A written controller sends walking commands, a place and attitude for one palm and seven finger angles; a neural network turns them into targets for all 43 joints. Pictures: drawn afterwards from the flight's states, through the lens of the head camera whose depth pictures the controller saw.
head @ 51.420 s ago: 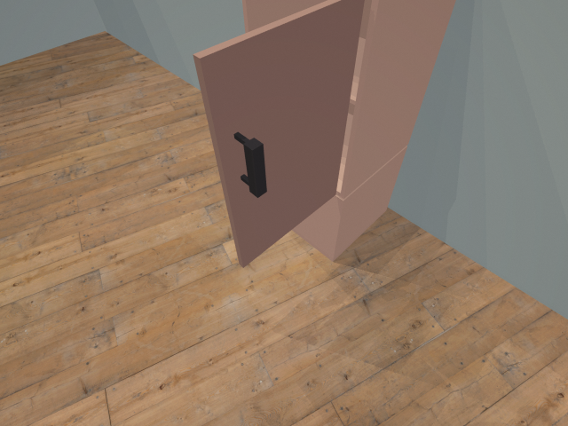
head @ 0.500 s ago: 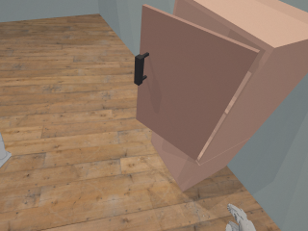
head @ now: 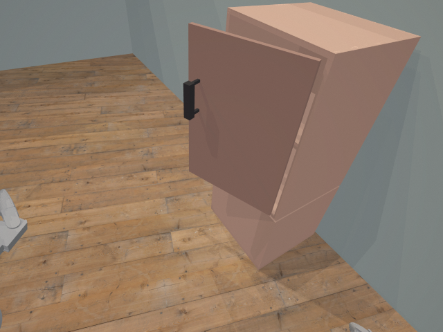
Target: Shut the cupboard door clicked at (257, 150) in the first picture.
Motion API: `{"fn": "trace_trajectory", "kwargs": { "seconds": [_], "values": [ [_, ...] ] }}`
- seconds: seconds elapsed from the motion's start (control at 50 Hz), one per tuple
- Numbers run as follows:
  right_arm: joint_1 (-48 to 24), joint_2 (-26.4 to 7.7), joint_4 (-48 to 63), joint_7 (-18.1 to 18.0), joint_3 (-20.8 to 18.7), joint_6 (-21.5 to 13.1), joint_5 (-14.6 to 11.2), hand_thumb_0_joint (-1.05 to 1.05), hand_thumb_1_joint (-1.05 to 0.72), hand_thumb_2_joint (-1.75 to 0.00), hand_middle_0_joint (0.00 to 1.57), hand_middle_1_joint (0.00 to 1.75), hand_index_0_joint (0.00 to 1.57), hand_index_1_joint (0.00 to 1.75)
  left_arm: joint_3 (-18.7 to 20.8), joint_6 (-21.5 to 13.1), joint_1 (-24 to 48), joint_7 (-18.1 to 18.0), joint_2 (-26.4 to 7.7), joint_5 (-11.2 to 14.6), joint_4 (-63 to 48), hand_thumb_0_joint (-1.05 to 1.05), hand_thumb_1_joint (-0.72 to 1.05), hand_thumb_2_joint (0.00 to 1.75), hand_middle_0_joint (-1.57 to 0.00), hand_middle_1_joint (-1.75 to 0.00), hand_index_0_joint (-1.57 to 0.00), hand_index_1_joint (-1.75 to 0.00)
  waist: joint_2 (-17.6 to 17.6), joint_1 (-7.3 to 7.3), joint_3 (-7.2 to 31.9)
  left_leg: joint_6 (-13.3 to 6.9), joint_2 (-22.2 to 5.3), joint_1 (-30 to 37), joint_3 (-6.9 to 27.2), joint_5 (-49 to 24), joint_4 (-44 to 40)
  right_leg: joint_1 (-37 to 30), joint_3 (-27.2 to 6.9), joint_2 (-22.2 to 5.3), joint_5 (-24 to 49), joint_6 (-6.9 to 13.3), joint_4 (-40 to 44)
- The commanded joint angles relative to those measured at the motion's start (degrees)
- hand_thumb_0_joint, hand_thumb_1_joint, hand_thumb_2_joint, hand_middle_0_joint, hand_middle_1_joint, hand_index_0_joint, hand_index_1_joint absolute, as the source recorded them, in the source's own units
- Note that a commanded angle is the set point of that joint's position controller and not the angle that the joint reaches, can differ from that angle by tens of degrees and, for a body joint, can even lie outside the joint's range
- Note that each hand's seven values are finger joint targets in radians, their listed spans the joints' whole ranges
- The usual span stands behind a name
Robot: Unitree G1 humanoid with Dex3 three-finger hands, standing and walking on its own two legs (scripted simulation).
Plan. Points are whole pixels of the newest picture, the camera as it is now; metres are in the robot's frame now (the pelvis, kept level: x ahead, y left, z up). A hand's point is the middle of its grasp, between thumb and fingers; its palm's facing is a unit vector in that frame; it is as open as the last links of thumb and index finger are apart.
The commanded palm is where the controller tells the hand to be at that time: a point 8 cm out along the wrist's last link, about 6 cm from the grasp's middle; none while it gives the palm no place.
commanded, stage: stop stepping back and stand still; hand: left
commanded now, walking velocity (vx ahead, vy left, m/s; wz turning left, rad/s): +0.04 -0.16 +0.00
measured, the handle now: (193, 98) +0.81 +0.13 +0.04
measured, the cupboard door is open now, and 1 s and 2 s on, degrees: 23 23 23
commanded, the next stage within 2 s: let the arm hang, fingers relaxed in 0.62 s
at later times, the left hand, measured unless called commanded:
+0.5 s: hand (9, 271) +0.14 +0.26 +0.18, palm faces +0.40 -0.84 -0.36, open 7.4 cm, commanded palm +0.07 +0.30 +0.19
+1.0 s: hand out of the picture +0.00 +0.23 -0.16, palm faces +0.11 -0.98 -0.15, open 7.1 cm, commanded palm none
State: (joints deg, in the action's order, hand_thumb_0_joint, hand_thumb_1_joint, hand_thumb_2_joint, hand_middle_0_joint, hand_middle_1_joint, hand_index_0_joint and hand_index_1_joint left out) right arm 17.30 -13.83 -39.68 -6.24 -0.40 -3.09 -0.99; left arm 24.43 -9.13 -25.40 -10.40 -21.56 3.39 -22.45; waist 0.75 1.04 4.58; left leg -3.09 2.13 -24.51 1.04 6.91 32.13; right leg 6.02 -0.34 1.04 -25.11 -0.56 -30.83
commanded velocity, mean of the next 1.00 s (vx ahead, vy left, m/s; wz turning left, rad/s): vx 0.09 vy -0.01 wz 0.00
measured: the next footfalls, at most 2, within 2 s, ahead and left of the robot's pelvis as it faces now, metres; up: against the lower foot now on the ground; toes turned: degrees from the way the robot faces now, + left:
left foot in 0.30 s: +0.08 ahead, +0.10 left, +0.00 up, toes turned -2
right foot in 0.50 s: -0.03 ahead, -0.07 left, +0.00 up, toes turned -3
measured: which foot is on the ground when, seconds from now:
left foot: down 0.00-0.16, up 0.18-0.28, down 0.30-0.50, up 0.52-0.76, down 0.78-1.00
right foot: down 0.00-0.32, up 0.34-0.48, down 0.50-1.00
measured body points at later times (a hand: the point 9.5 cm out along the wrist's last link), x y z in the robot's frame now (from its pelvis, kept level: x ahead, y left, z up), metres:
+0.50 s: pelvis -0.07 +0.01 +0.00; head -0.10 +0.03 +0.45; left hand +0.11 +0.30 +0.20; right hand +0.07 -0.21 -0.07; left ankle +0.04 +0.10 -0.72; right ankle -0.08 -0.07 -0.72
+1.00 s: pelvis -0.07 +0.05 +0.01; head -0.07 +0.07 +0.45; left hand -0.01 +0.28 -0.14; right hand +0.05 -0.17 -0.12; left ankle -0.04 +0.16 -0.73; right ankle -0.07 -0.07 -0.73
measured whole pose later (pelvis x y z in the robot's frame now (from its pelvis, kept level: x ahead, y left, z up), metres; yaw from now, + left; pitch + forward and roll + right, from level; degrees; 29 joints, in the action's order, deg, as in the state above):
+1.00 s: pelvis -0.07 +0.05 +0.01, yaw +4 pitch -1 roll -1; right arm 10.3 -11.4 -50.1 -0.3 1.8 0.2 1.4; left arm 1.4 2.9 -15.4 -1.2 -8.6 0.0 47.4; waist 1.2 1.1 -1.9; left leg -1.5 -0.5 -18.0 -3.1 13.5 32.7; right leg 13.1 5.7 -2.7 -17.7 -0.7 -32.3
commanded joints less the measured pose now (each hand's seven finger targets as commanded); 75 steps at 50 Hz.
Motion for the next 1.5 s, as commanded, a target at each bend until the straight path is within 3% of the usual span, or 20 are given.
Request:
{"fn": "trace_trajectory", "kwargs": {
  "seconds": [0.0, 0.08, 0.16, 0.18, 0.24, 0.28, 0.32, 0.42, 0.46, 0.48, 0.5, 0.56, 0.68, 0.7, 0.74, 0.78, 0.84, 1.02, 1.16, 1.48],
  "values": [
    [-9.7, -5.4, 12.1, 0.6, -1.2, -6.7, 1.2, 0.00, -0.90, -0.90, 0.20, 0.30, 0.20, 0.30, 5.6, -5.8, 1.4, 0.3, -14.4, -0.6, -23.1, 0.00, 0.90, 0.90, -0.20, -0.30, -0.20, -0.30, -14.3, -1.29, 0.7, 3.4, -10.3, 0.9, 16.5, 32.7, -28.3, -0.9, 2.1, 4.5, -2.1, 1.6, 1.6],
    [-7.9, -4.0, 12.5, 2.0, -1.7, -6.0, 1.3, 0.00, -0.90, -0.90, 0.20, 0.30, 0.20, 0.30, 9.4, -5.1, -12.8, 1.2, -15.7, 0.7, -22.2, 0.00, 0.90, 0.90, -0.20, -0.30, -0.20, -0.30, -8.2, -0.94, 6.9, 6.0, -3.6, 4.1, 3.1, 20.7, -15.0, -2.6, 2.5, 1.3, -2.1, 3.9, 10.3],
    [-5.5, -5.0, 9.5, 1.5, -3.0, -2.8, 2.0, 0.00, -0.90, -0.90, 0.20, 0.30, 0.20, 0.30, 10.4, -3.6, -8.9, -0.2, -14.9, 1.5, -17.9, 0.00, 0.90, 0.90, -0.20, -0.30, -0.20, -0.30, 7.5, 0.09, -0.9, 4.8, -1.8, 5.0, 0.9, 11.5, 20.1, 20.1, -17.2, -16.7, -18.8, 14.0, 20.3],
    [-5.8, -4.8, 9.1, 1.4, -2.7, -2.3, 1.7, 0.00, -0.90, -0.90, 0.20, 0.30, 0.20, 0.30, 7.5, -3.3, -3.5, -0.6, -13.1, 0.9, -17.0, 0.00, 0.90, 0.90, -0.20, -0.30, -0.20, -0.30, 8.3, 0.98, -4.9, 4.1, -4.2, 1.8, 2.5, 12.5, 22.1, 21.7, -16.6, -18.7, -19.1, 14.0, 19.0],
    [-6.6, -5.7, 7.9, 0.5, -1.6, -3.0, 1.7, 0.00, -0.90, -0.90, 0.20, 0.30, 0.20, 0.30, 2.3, -2.5, 11.7, -0.9, -11.1, -1.2, -8.9, 0.00, 0.90, 0.90, -0.20, -0.30, -0.20, -0.30, 1.2, 2.23, -10.1, 1.8, -5.4, 7.8, 0.1, 17.7, 3.3, 25.0, -1.6, -10.0, -18.1, 6.4, 5.4],
    [-8.2, -7.9, 10.0, -0.4, -1.6, -4.5, 0.6, 0.00, -0.90, -0.90, 0.20, 0.30, 0.20, 0.30, 0.1, -2.5, 16.9, -0.8, -10.0, -1.4, -10.4, 0.00, 0.90, 0.90, -0.20, -0.30, -0.20, -0.30, -15.7, 1.50, -11.7, -2.9, -13.7, 5.1, 21.3, 33.8, -17.1, 23.0, 4.6, 0.3, -8.6, 1.3, -12.7],
    [-10.1, -5.8, 10.7, 0.3, -0.8, -5.7, 0.9, 0.00, -0.90, -0.90, 0.20, 0.30, 0.20, 0.30, 1.9, -2.8, 12.9, -0.1, -11.8, -1.6, -12.3, 0.00, 0.90, 0.90, -0.20, -0.30, -0.20, -0.30, -17.5, 0.34, -7.6, -1.5, -17.7, -1.3, 31.2, 47.5, -28.8, 16.8, 0.8, 2.4, -4.6, 1.2, -25.1],
    [-11.6, -3.8, 12.3, 2.9, -0.6, -5.2, 2.0, 0.00, -0.90, -0.90, 0.20, 0.30, 0.20, 0.30, 5.6, -3.7, -3.8, 0.7, -13.3, -1.0, -24.8, 0.00, 0.90, 0.90, -0.20, -0.30, -0.20, -0.30, -17.1, -1.76, -0.2, 0.6, -11.9, -9.7, 12.2, 34.3, -23.5, -5.5, 4.8, 3.5, -2.5, 2.9, -4.2],
    [-10.1, -3.2, 12.6, 3.0, -0.8, -3.3, 2.1, 0.00, -0.90, -0.90, 0.20, 0.30, 0.20, 0.30, 9.5, -3.2, -9.4, 0.3, -16.3, -1.6, -22.5, 0.00, 0.90, 0.90, -0.20, -0.30, -0.20, -0.30, -8.1, -1.82, -0.8, 2.8, -5.2, -14.3, 4.3, 28.2, -6.7, -8.7, -4.1, -2.7, -4.9, 4.8, 10.0],
    [-9.6, -2.3, 12.9, 3.0, -1.3, -1.9, 2.3, 0.00, -0.90, -0.90, 0.20, 0.30, 0.20, 0.30, 9.5, -3.1, -8.2, 0.3, -15.8, -1.3, -21.6, 0.00, 0.90, 0.90, -0.20, -0.30, -0.20, -0.30, 3.8, -1.45, -2.1, 3.7, -1.7, -15.7, 0.2, 20.7, 12.1, -2.5, -21.7, -14.2, -13.6, 9.5, 19.7],
    [-9.4, -3.8, 11.8, 2.8, -1.7, -1.6, 2.6, 0.00, -0.90, -0.90, 0.20, 0.30, 0.20, 0.30, 11.0, -3.8, -2.4, -0.1, -17.5, -0.7, -23.4, 0.00, 0.90, 0.90, -0.20, -0.30, -0.20, -0.30, 5.5, -1.04, -3.4, 4.3, -1.7, -15.8, -1.2, 16.1, 23.8, 3.3, -28.3, -22.6, -9.9, 13.8, 24.3],
    [-6.6, -3.9, 10.1, 2.1, -2.1, -2.4, 1.4, 0.00, -0.90, -0.90, 0.20, 0.30, 0.20, 0.30, 8.1, -4.0, -2.5, -0.7, -13.3, -0.5, -11.7, 0.00, 0.90, 0.90, -0.20, -0.30, -0.20, -0.30, 0.0, 0.62, -3.7, 4.1, -4.6, -10.4, 1.0, 12.7, 25.8, 9.8, -19.2, -17.7, -9.7, 11.3, 20.8],
    [-9.5, -4.5, 10.3, 0.3, -1.6, -4.5, 1.1, 0.00, -0.90, -0.90, 0.20, 0.30, 0.20, 0.30, 3.0, -4.4, 3.1, -0.9, -11.6, -1.7, -9.6, 0.00, 0.90, 0.90, -0.20, -0.30, -0.20, -0.30, 7.2, -1.74, -5.0, 2.3, -4.2, 2.5, -4.8, 10.8, 4.5, 8.8, -8.6, -13.9, 2.9, 7.9, 16.5],
    [-7.7, -10.0, -0.3, 7.4, -2.5, -5.9, 2.3, 0.00, -0.90, -0.90, 0.20, 0.30, 0.20, 0.30, -17.3, 4.8, 3.7, 7.7, 0.6, -6.8, 28.9, 0.00, 0.90, 0.90, -0.20, -0.30, -0.20, -0.30, 1.7, 2.29, -8.9, 3.0, -7.8, 0.3, -5.3, 3.1, 4.7, 11.4, 4.8, -16.7, 31.6, 6.1, 2.6],
    [-4.6, -7.7, 2.6, 7.1, -1.8, -1.1, 2.0, 0.00, -0.90, -0.90, 0.20, 0.30, 0.20, 0.30, -19.2, 9.4, 0.4, 10.0, 4.6, -4.8, 32.1, 0.00, 0.90, 0.90, -0.20, -0.30, -0.20, -0.30, -3.1, -0.34, -0.7, 0.6, -11.4, 9.8, 5.2, -14.4, 0.8, 16.4, 3.0, -8.4, 18.6, 1.4, -4.9],
    [-6.5, -10.2, 2.9, 6.1, -1.7, 0.2, 3.1, 0.00, -0.90, -0.90, 0.20, 0.30, 0.20, 0.30, -20.3, 9.5, 2.0, 10.1, 5.3, -5.3, 37.4, 0.00, 0.90, 0.90, -0.20, -0.30, -0.20, -0.30, 3.9, -2.45, 0.2, -2.6, -15.1, 3.4, 9.0, -15.0, -1.0, 9.4, 3.7, -4.9, 9.2, 0.8, -5.2],
    [-6.5, -10.0, -0.6, 5.4, -1.4, 0.8, 2.9, 0.00, -0.90, -0.90, 0.20, 0.30, 0.20, 0.30, -20.4, 9.1, 7.5, 10.1, 1.2, -4.9, 47.9, 0.00, 0.90, 0.90, -0.20, -0.30, -0.20, -0.30, 11.4, -1.32, 2.4, 0.8, -8.6, 6.6, 3.3, -17.1, 0.5, 3.8, 0.5, -8.1, 28.1, 2.4, -0.3],
    [-5.6, -3.9, -12.5, 4.8, -0.5, 3.1, 2.5, 0.00, -0.90, -0.90, 0.20, 0.30, 0.20, 0.30, -22.0, 9.6, 6.1, 9.4, 4.9, -4.4, 74.8, 0.00, 0.90, 0.90, -0.20, -0.30, -0.20, -0.30, -12.0, -1.30, -3.6, 1.4, -8.0, 8.1, 3.1, 9.2, -13.7, 3.2, 0.7, -6.4, 10.5, 2.3, 9.6],
    [-1.4, -3.6, -17.1, 4.5, -1.1, 3.1, 1.7, 0.00, -0.90, -0.90, 0.20, 0.30, 0.20, 0.30, -23.3, 9.0, 3.9, 9.4, 5.3, -4.5, 82.7, 0.00, 0.90, 0.90, -0.20, -0.30, -0.20, -0.30, -2.7, -0.69, -6.1, 1.2, -9.1, 11.4, 3.0, 8.3, -15.3, 5.2, 0.7, -7.0, 11.2, 2.0, 12.7],
    [4.1, -0.8, -23.9, 4.2, -0.9, 3.1, 1.7, 0.00, -0.90, -0.90, 0.20, 0.30, 0.20, 0.30, -23.7, 9.2, 0.8, 8.5, 7.6, -4.4, 88.8, 0.00, 0.90, 0.90, -0.20, -0.30, -0.20, -0.30, -0.8, -0.88, -10.3, 1.0, -8.7, 10.2, 2.3, 12.4, -18.1, 6.7, 0.4, -6.7, 9.2, 1.7, 11.9]
  ]
}}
